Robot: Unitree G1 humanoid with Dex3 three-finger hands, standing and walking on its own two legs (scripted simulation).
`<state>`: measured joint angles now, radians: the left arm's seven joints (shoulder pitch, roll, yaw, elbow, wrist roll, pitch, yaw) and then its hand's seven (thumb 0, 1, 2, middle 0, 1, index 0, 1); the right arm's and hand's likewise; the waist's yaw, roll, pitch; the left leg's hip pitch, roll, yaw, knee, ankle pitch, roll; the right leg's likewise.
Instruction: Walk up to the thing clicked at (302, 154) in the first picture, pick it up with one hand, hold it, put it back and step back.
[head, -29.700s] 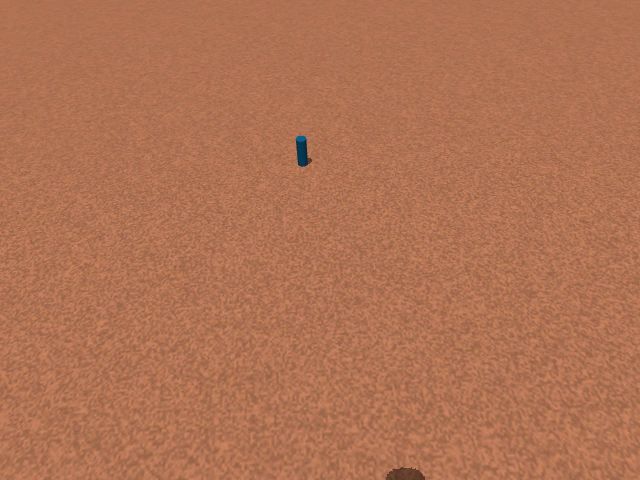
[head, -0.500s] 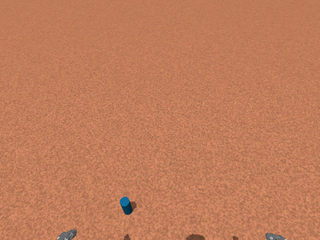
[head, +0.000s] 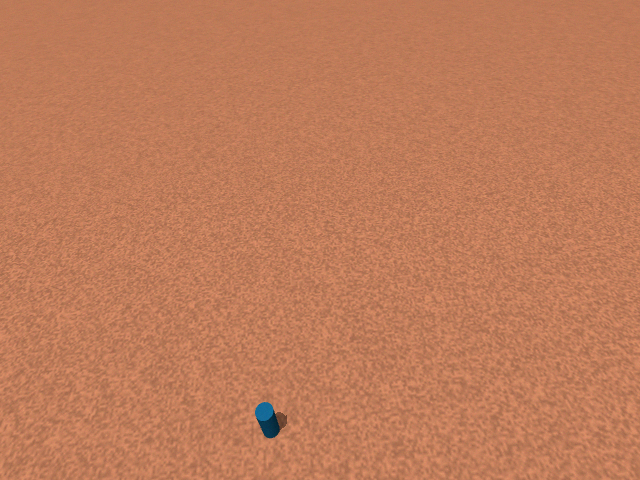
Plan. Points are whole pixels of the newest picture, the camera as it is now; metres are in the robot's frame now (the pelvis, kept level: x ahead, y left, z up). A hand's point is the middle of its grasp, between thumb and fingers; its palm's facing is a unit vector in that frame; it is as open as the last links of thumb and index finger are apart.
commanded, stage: stand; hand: left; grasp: from the side
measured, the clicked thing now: (267, 420) +0.43 +0.21 -0.70
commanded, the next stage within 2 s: step back in 1.42 s
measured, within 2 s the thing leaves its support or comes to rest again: neither
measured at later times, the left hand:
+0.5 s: hand out of the picture +0.06 +0.24 -0.16, palm faces -0.03 -0.94 -0.34, open 7.4 cm
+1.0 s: hand out of the picture +0.10 +0.24 -0.15, palm faces -0.02 -0.94 -0.35, open 7.4 cm
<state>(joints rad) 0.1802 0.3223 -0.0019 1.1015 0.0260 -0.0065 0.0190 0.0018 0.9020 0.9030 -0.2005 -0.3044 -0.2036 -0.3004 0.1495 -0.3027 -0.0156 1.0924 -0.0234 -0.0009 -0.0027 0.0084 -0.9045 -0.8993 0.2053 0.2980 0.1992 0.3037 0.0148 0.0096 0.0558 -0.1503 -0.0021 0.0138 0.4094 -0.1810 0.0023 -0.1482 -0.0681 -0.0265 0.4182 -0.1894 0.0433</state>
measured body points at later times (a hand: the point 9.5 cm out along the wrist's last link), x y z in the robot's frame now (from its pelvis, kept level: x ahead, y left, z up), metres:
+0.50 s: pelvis +0.00 -0.01 +0.00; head +0.01 -0.01 +0.45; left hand +0.07 +0.28 -0.13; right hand +0.05 -0.31 -0.14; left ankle +0.03 +0.12 -0.74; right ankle +0.03 -0.15 -0.74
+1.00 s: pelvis +0.02 -0.01 +0.01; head +0.02 -0.02 +0.46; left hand +0.10 +0.29 -0.12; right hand +0.09 -0.31 -0.13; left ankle +0.03 +0.12 -0.74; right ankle +0.03 -0.15 -0.74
